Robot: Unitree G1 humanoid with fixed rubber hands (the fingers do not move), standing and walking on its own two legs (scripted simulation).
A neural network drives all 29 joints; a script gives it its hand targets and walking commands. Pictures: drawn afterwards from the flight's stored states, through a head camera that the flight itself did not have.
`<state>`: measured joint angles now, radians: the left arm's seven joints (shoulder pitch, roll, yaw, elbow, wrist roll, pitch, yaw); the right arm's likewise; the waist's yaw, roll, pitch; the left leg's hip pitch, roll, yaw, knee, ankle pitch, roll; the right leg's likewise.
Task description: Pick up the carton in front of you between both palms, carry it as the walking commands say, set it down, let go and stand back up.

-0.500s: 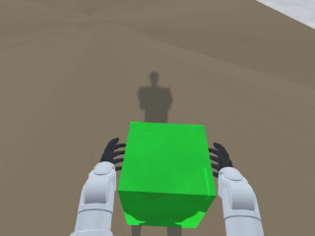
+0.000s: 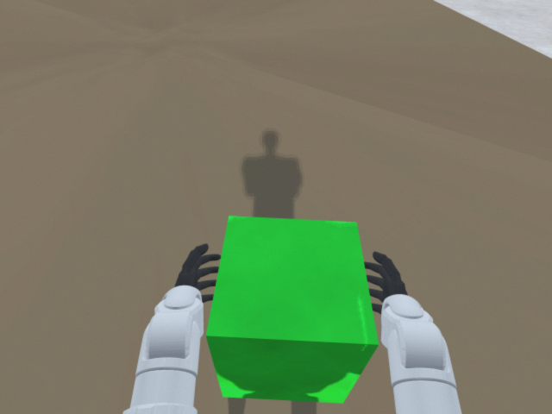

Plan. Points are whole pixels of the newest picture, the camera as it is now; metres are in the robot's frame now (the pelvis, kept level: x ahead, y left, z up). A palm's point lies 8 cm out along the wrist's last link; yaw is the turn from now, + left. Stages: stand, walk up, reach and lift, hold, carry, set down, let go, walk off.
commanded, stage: carry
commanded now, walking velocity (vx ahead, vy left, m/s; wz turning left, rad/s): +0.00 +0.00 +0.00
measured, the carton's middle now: (287, 312) +0.32 +0.00 -0.04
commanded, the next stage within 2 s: hold in 0.24 s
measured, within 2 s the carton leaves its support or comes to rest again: neither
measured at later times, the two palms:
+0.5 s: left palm (220, 280) +0.31 +0.11 +0.06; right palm (432, 325) +0.25 -0.19 +0.05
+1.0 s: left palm (228, 279) +0.37 +0.11 -0.03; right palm (399, 328) +0.29 -0.18 -0.03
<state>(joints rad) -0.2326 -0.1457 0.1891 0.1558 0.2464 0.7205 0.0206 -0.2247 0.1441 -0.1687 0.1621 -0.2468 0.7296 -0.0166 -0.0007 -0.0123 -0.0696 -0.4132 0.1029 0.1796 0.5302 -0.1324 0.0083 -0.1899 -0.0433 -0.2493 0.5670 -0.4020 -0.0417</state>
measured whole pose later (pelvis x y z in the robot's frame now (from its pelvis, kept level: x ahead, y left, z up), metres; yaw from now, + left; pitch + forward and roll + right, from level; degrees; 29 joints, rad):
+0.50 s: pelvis -0.01 +0.01 +0.01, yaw -10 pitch -4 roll +0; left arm -0.23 -0.14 0.19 0.15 0.25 0.68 0.02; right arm -0.24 0.15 -0.20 0.25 -0.26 0.63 0.01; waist -0.02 -0.05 0.03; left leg -0.19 0.02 -0.08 0.37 -0.11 -0.03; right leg -0.05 0.04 0.00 0.41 -0.28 -0.04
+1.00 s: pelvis -0.02 +0.08 -0.01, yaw -14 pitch +8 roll -1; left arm -0.59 -0.24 0.48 0.46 0.41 0.36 0.03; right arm -0.62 0.14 -0.53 0.58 -0.47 0.34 0.09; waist -0.03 -0.02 0.14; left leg -0.61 -0.04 -0.05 0.66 -0.18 0.01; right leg -0.49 0.02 0.10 0.69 -0.34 0.03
